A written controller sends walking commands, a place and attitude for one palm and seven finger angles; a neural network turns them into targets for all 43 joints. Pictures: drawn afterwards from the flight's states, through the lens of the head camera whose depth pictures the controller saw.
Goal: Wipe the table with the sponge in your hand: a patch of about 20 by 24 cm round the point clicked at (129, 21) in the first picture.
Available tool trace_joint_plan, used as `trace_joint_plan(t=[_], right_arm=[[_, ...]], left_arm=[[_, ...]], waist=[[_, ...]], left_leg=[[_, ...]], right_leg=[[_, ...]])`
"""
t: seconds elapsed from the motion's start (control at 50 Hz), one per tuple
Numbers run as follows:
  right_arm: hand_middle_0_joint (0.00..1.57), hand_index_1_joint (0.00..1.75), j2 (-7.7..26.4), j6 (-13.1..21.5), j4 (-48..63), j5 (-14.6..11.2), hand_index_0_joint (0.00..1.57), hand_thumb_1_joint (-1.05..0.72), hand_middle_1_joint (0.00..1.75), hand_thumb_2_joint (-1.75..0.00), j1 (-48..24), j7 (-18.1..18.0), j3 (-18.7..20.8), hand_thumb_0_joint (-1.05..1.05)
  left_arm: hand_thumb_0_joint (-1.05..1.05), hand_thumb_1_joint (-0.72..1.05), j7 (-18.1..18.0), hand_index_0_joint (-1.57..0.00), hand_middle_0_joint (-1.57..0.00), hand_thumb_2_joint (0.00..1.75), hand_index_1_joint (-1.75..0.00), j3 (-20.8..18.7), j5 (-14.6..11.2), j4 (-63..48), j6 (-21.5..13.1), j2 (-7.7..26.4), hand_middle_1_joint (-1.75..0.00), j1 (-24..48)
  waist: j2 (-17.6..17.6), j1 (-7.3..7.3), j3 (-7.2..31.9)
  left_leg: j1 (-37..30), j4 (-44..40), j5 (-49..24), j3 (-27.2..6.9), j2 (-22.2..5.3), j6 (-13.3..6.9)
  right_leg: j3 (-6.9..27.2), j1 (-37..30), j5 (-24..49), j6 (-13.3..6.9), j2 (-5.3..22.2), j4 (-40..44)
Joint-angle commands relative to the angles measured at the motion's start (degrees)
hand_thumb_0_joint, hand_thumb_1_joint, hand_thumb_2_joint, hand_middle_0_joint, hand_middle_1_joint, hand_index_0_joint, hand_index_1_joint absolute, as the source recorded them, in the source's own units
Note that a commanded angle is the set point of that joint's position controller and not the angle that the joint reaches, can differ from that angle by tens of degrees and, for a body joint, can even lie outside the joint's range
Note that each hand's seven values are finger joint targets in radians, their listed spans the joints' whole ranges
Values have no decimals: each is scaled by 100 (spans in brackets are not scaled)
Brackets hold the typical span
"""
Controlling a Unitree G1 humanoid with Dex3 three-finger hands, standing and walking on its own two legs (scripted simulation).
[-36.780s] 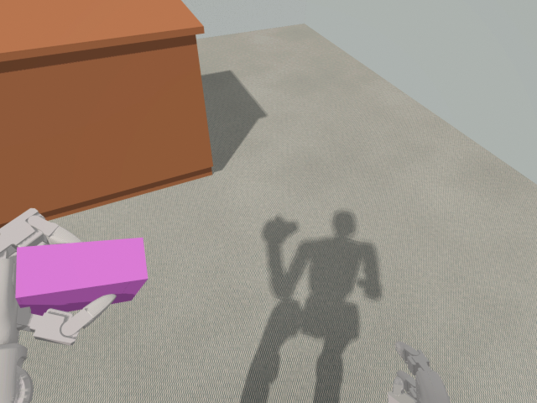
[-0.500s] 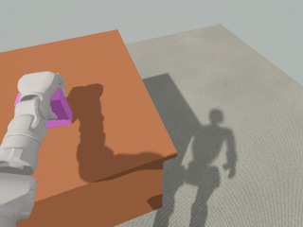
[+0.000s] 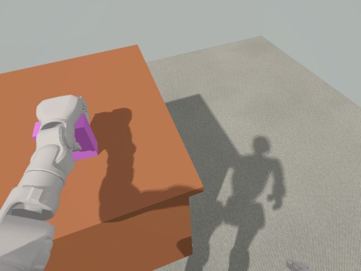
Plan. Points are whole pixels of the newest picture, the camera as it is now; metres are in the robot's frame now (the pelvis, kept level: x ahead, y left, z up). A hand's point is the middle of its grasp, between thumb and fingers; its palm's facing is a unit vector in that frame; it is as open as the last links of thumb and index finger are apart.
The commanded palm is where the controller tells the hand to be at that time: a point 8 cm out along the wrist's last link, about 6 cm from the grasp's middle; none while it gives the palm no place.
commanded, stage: wipe back along the middle lane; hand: left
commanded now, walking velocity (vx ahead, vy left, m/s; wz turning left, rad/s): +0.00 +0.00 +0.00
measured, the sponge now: (71, 144) +0.39 +0.30 +0.06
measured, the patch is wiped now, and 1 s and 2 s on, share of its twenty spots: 0.30 0.35 0.50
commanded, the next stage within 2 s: slide across to the third lane in 1.48 s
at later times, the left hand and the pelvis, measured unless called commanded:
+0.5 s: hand (76, 139) +0.37 +0.26 +0.11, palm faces -0.01 -0.01 -1.00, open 9.2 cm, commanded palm +0.33 +0.26 +0.14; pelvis +0.00 -0.02 +0.00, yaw -1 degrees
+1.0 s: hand (77, 151) +0.33 +0.25 +0.11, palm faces +0.07 -0.05 -1.00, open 9.2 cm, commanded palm +0.28 +0.24 +0.14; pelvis +0.01 -0.01 +0.00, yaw -2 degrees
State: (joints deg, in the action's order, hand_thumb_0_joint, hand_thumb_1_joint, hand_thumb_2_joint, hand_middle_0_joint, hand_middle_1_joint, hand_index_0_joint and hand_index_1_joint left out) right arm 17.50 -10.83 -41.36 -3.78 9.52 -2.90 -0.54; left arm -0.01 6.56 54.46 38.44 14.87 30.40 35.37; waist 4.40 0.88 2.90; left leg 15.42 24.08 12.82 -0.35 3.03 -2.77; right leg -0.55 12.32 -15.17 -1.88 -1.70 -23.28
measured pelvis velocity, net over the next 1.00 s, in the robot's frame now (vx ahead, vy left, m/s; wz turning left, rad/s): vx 0.01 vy -0.01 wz -0.03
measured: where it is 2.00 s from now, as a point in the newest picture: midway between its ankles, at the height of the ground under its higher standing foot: outside the picture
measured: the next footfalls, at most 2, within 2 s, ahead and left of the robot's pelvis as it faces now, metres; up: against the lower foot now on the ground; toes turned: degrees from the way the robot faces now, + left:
none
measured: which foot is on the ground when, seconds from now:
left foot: down 0.00-1.00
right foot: down 0.00-1.00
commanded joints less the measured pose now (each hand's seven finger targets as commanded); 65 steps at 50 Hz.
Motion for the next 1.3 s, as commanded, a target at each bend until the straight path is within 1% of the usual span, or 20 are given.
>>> trace_joint_plan(t=[0.0,0.06,0.16,0.2,0.24,0.3,0.32,0.38,0.4,0.44,0.5,0.6,0.66,0.74,0.96,1.02,1.14,1.2,1.22,1.28], right_arm=[[20,30,771,189,735,34,20,-90,30,-90,-501,-55,256,0],[20,30,743,226,783,9,20,-90,30,-90,-558,-29,268,0],[20,30,759,247,793,-12,20,-90,30,-90,-678,-52,241,0],[20,30,790,220,779,1,20,-90,30,-90,-749,-63,241,0],[20,30,742,253,827,-11,20,-90,30,-90,-782,-70,232,0],[20,30,762,265,864,-4,20,-90,30,-90,-890,-68,222,0],[20,30,712,276,892,-30,20,-90,30,-90,-884,-77,198,0],[20,30,726,304,938,-40,20,-90,30,-90,-942,-91,186,0],[20,30,755,289,933,-17,20,-90,30,-90,-983,-96,193,0],[20,30,697,304,996,-46,20,-90,30,-90,-1028,-85,162,0],[20,30,711,311,1036,-29,20,-90,30,-90,-1116,-92,162,0],[20,30,676,356,1141,-18,20,-90,30,-90,-1247,-59,136,0],[20,30,643,367,1183,-40,20,-90,30,-90,-1308,-38,112,0],[20,30,623,394,1215,-35,20,-90,30,-90,-1431,-37,83,0],[20,30,534,468,1345,-26,20,-90,30,-90,-1711,46,8,0],[20,30,497,461,1390,-39,20,-90,30,-90,-1800,98,-30,0],[20,30,475,451,1374,-38,20,-90,30,-90,-1971,121,-81,0],[20,30,495,439,1352,-26,20,-90,30,-90,-1991,127,-95,0],[20,30,436,448,1377,-39,20,-90,30,-90,-2052,127,-134,0],[20,30,422,473,1388,-17,20,-90,30,-90,-2065,149,-122,0]], left_arm=[[0,10,-2,-120,-120,130,-160,-375,-30,-1138,-49,1090,-160,1426],[0,10,-15,-120,-120,130,-160,-234,-66,-1283,32,851,-160,1016],[0,10,-17,-120,-120,130,-160,-331,-117,-1245,241,921,-160,630],[0,10,-7,-120,-120,130,-160,-428,-94,-1393,310,1057,-160,613],[0,10,0,-120,-120,130,-160,-179,-74,-1489,381,809,-160,632],[0,10,30,-120,-120,130,-160,-467,-154,-1573,427,1018,-160,85],[0,10,58,-120,-120,130,-160,-189,-187,-1500,462,697,-160,18],[0,10,93,-120,-120,130,-160,-187,-201,-1582,547,703,-160,-69],[0,10,91,-120,-120,130,-160,-359,-206,-1672,579,879,-160,-130],[0,10,115,-120,-120,130,-160,-76,-219,-1812,625,560,-160,-186],[0,10,142,-120,-120,130,-160,-224,-248,-2034,728,713,-160,-280],[0,10,155,-120,-120,130,-160,-282,-326,-2473,806,618,-160,-895],[0,10,160,-120,-120,130,-160,4,-322,-2729,937,287,-160,-960],[0,10,108,-120,-120,130,-160,-193,-370,-3001,1111,429,-160,-1341],[0,10,104,-120,-120,130,-160,-29,-399,-4027,1544,84,-160,-2227],[0,10,84,-120,-120,130,-160,251,-386,-4368,1660,-233,-160,-2445],[0,10,44,-120,-120,130,-160,426,-282,-4638,2009,-307,-160,-2310],[0,10,28,-120,-120,130,-160,307,-222,-4673,2080,-170,-160,-2444],[0,10,48,-120,-120,130,-160,647,-203,-4672,2106,-505,-160,-2363],[0,10,56,-120,-120,130,-160,538,-224,-4786,2103,-424,-160,-2581]], waist=[[-424,38,1562],[-474,23,1397],[-711,43,1083],[-537,80,1177],[-577,32,1246],[-581,146,1268],[-747,77,1145],[-821,84,1057],[-737,149,1162],[-727,105,1062],[-676,151,1133],[-685,262,1267],[-708,198,1037],[-781,290,1000],[-792,413,1137],[-626,387,969],[-692,398,680],[-684,448,802],[-676,392,672],[-782,469,822]], left_leg=[[-762,-51,-2164,-116,-94,59],[-760,-11,-2070,-77,-82,10],[-424,-67,-1628,25,-39,-30],[-418,-78,-1608,37,-28,-10],[-484,-25,-1607,58,-17,-35],[-376,16,-1650,56,-1,-13],[-338,21,-1577,90,1,-25],[-310,20,-1415,84,-10,-33],[-319,33,-1484,84,0,-16],[-342,47,-1491,90,0,-20],[-384,59,-1538,75,0,-15],[-465,136,-1843,69,6,2],[-478,112,-1822,56,-27,-1],[-493,107,-1841,45,-31,13],[-716,110,-2211,-10,-66,45],[-726,34,-2202,-35,-108,81],[-723,-95,-1829,-60,-128,81],[-732,-124,-1779,-75,-118,107],[-718,-129,-1715,-62,-120,99],[-743,-95,-1765,-43,-91,72]], right_leg=[[166,-692,2133,-184,-49,56],[174,-620,2091,-156,-65,53],[253,-721,2069,-109,-37,82],[329,-769,2072,-131,-27,74],[305,-746,2099,-107,-30,37],[421,-911,2353,-118,-15,-32],[354,-848,2298,-74,-6,-49],[389,-737,2127,-60,-15,-13],[462,-842,2259,-80,-4,-43],[383,-752,2229,-70,-10,-67],[458,-815,2287,-80,-7,-77],[482,-1006,2741,-85,6,-219],[390,-795,2548,-85,-24,-207],[401,-864,2561,-84,-22,-240],[398,-1015,2698,-97,-54,-333],[336,-892,2420,-104,-69,-321],[319,-731,1875,-122,-114,-211],[402,-818,1774,-147,-132,-234],[328,-726,1702,-131,-118,-224],[373,-887,1857,-114,-119,-232]])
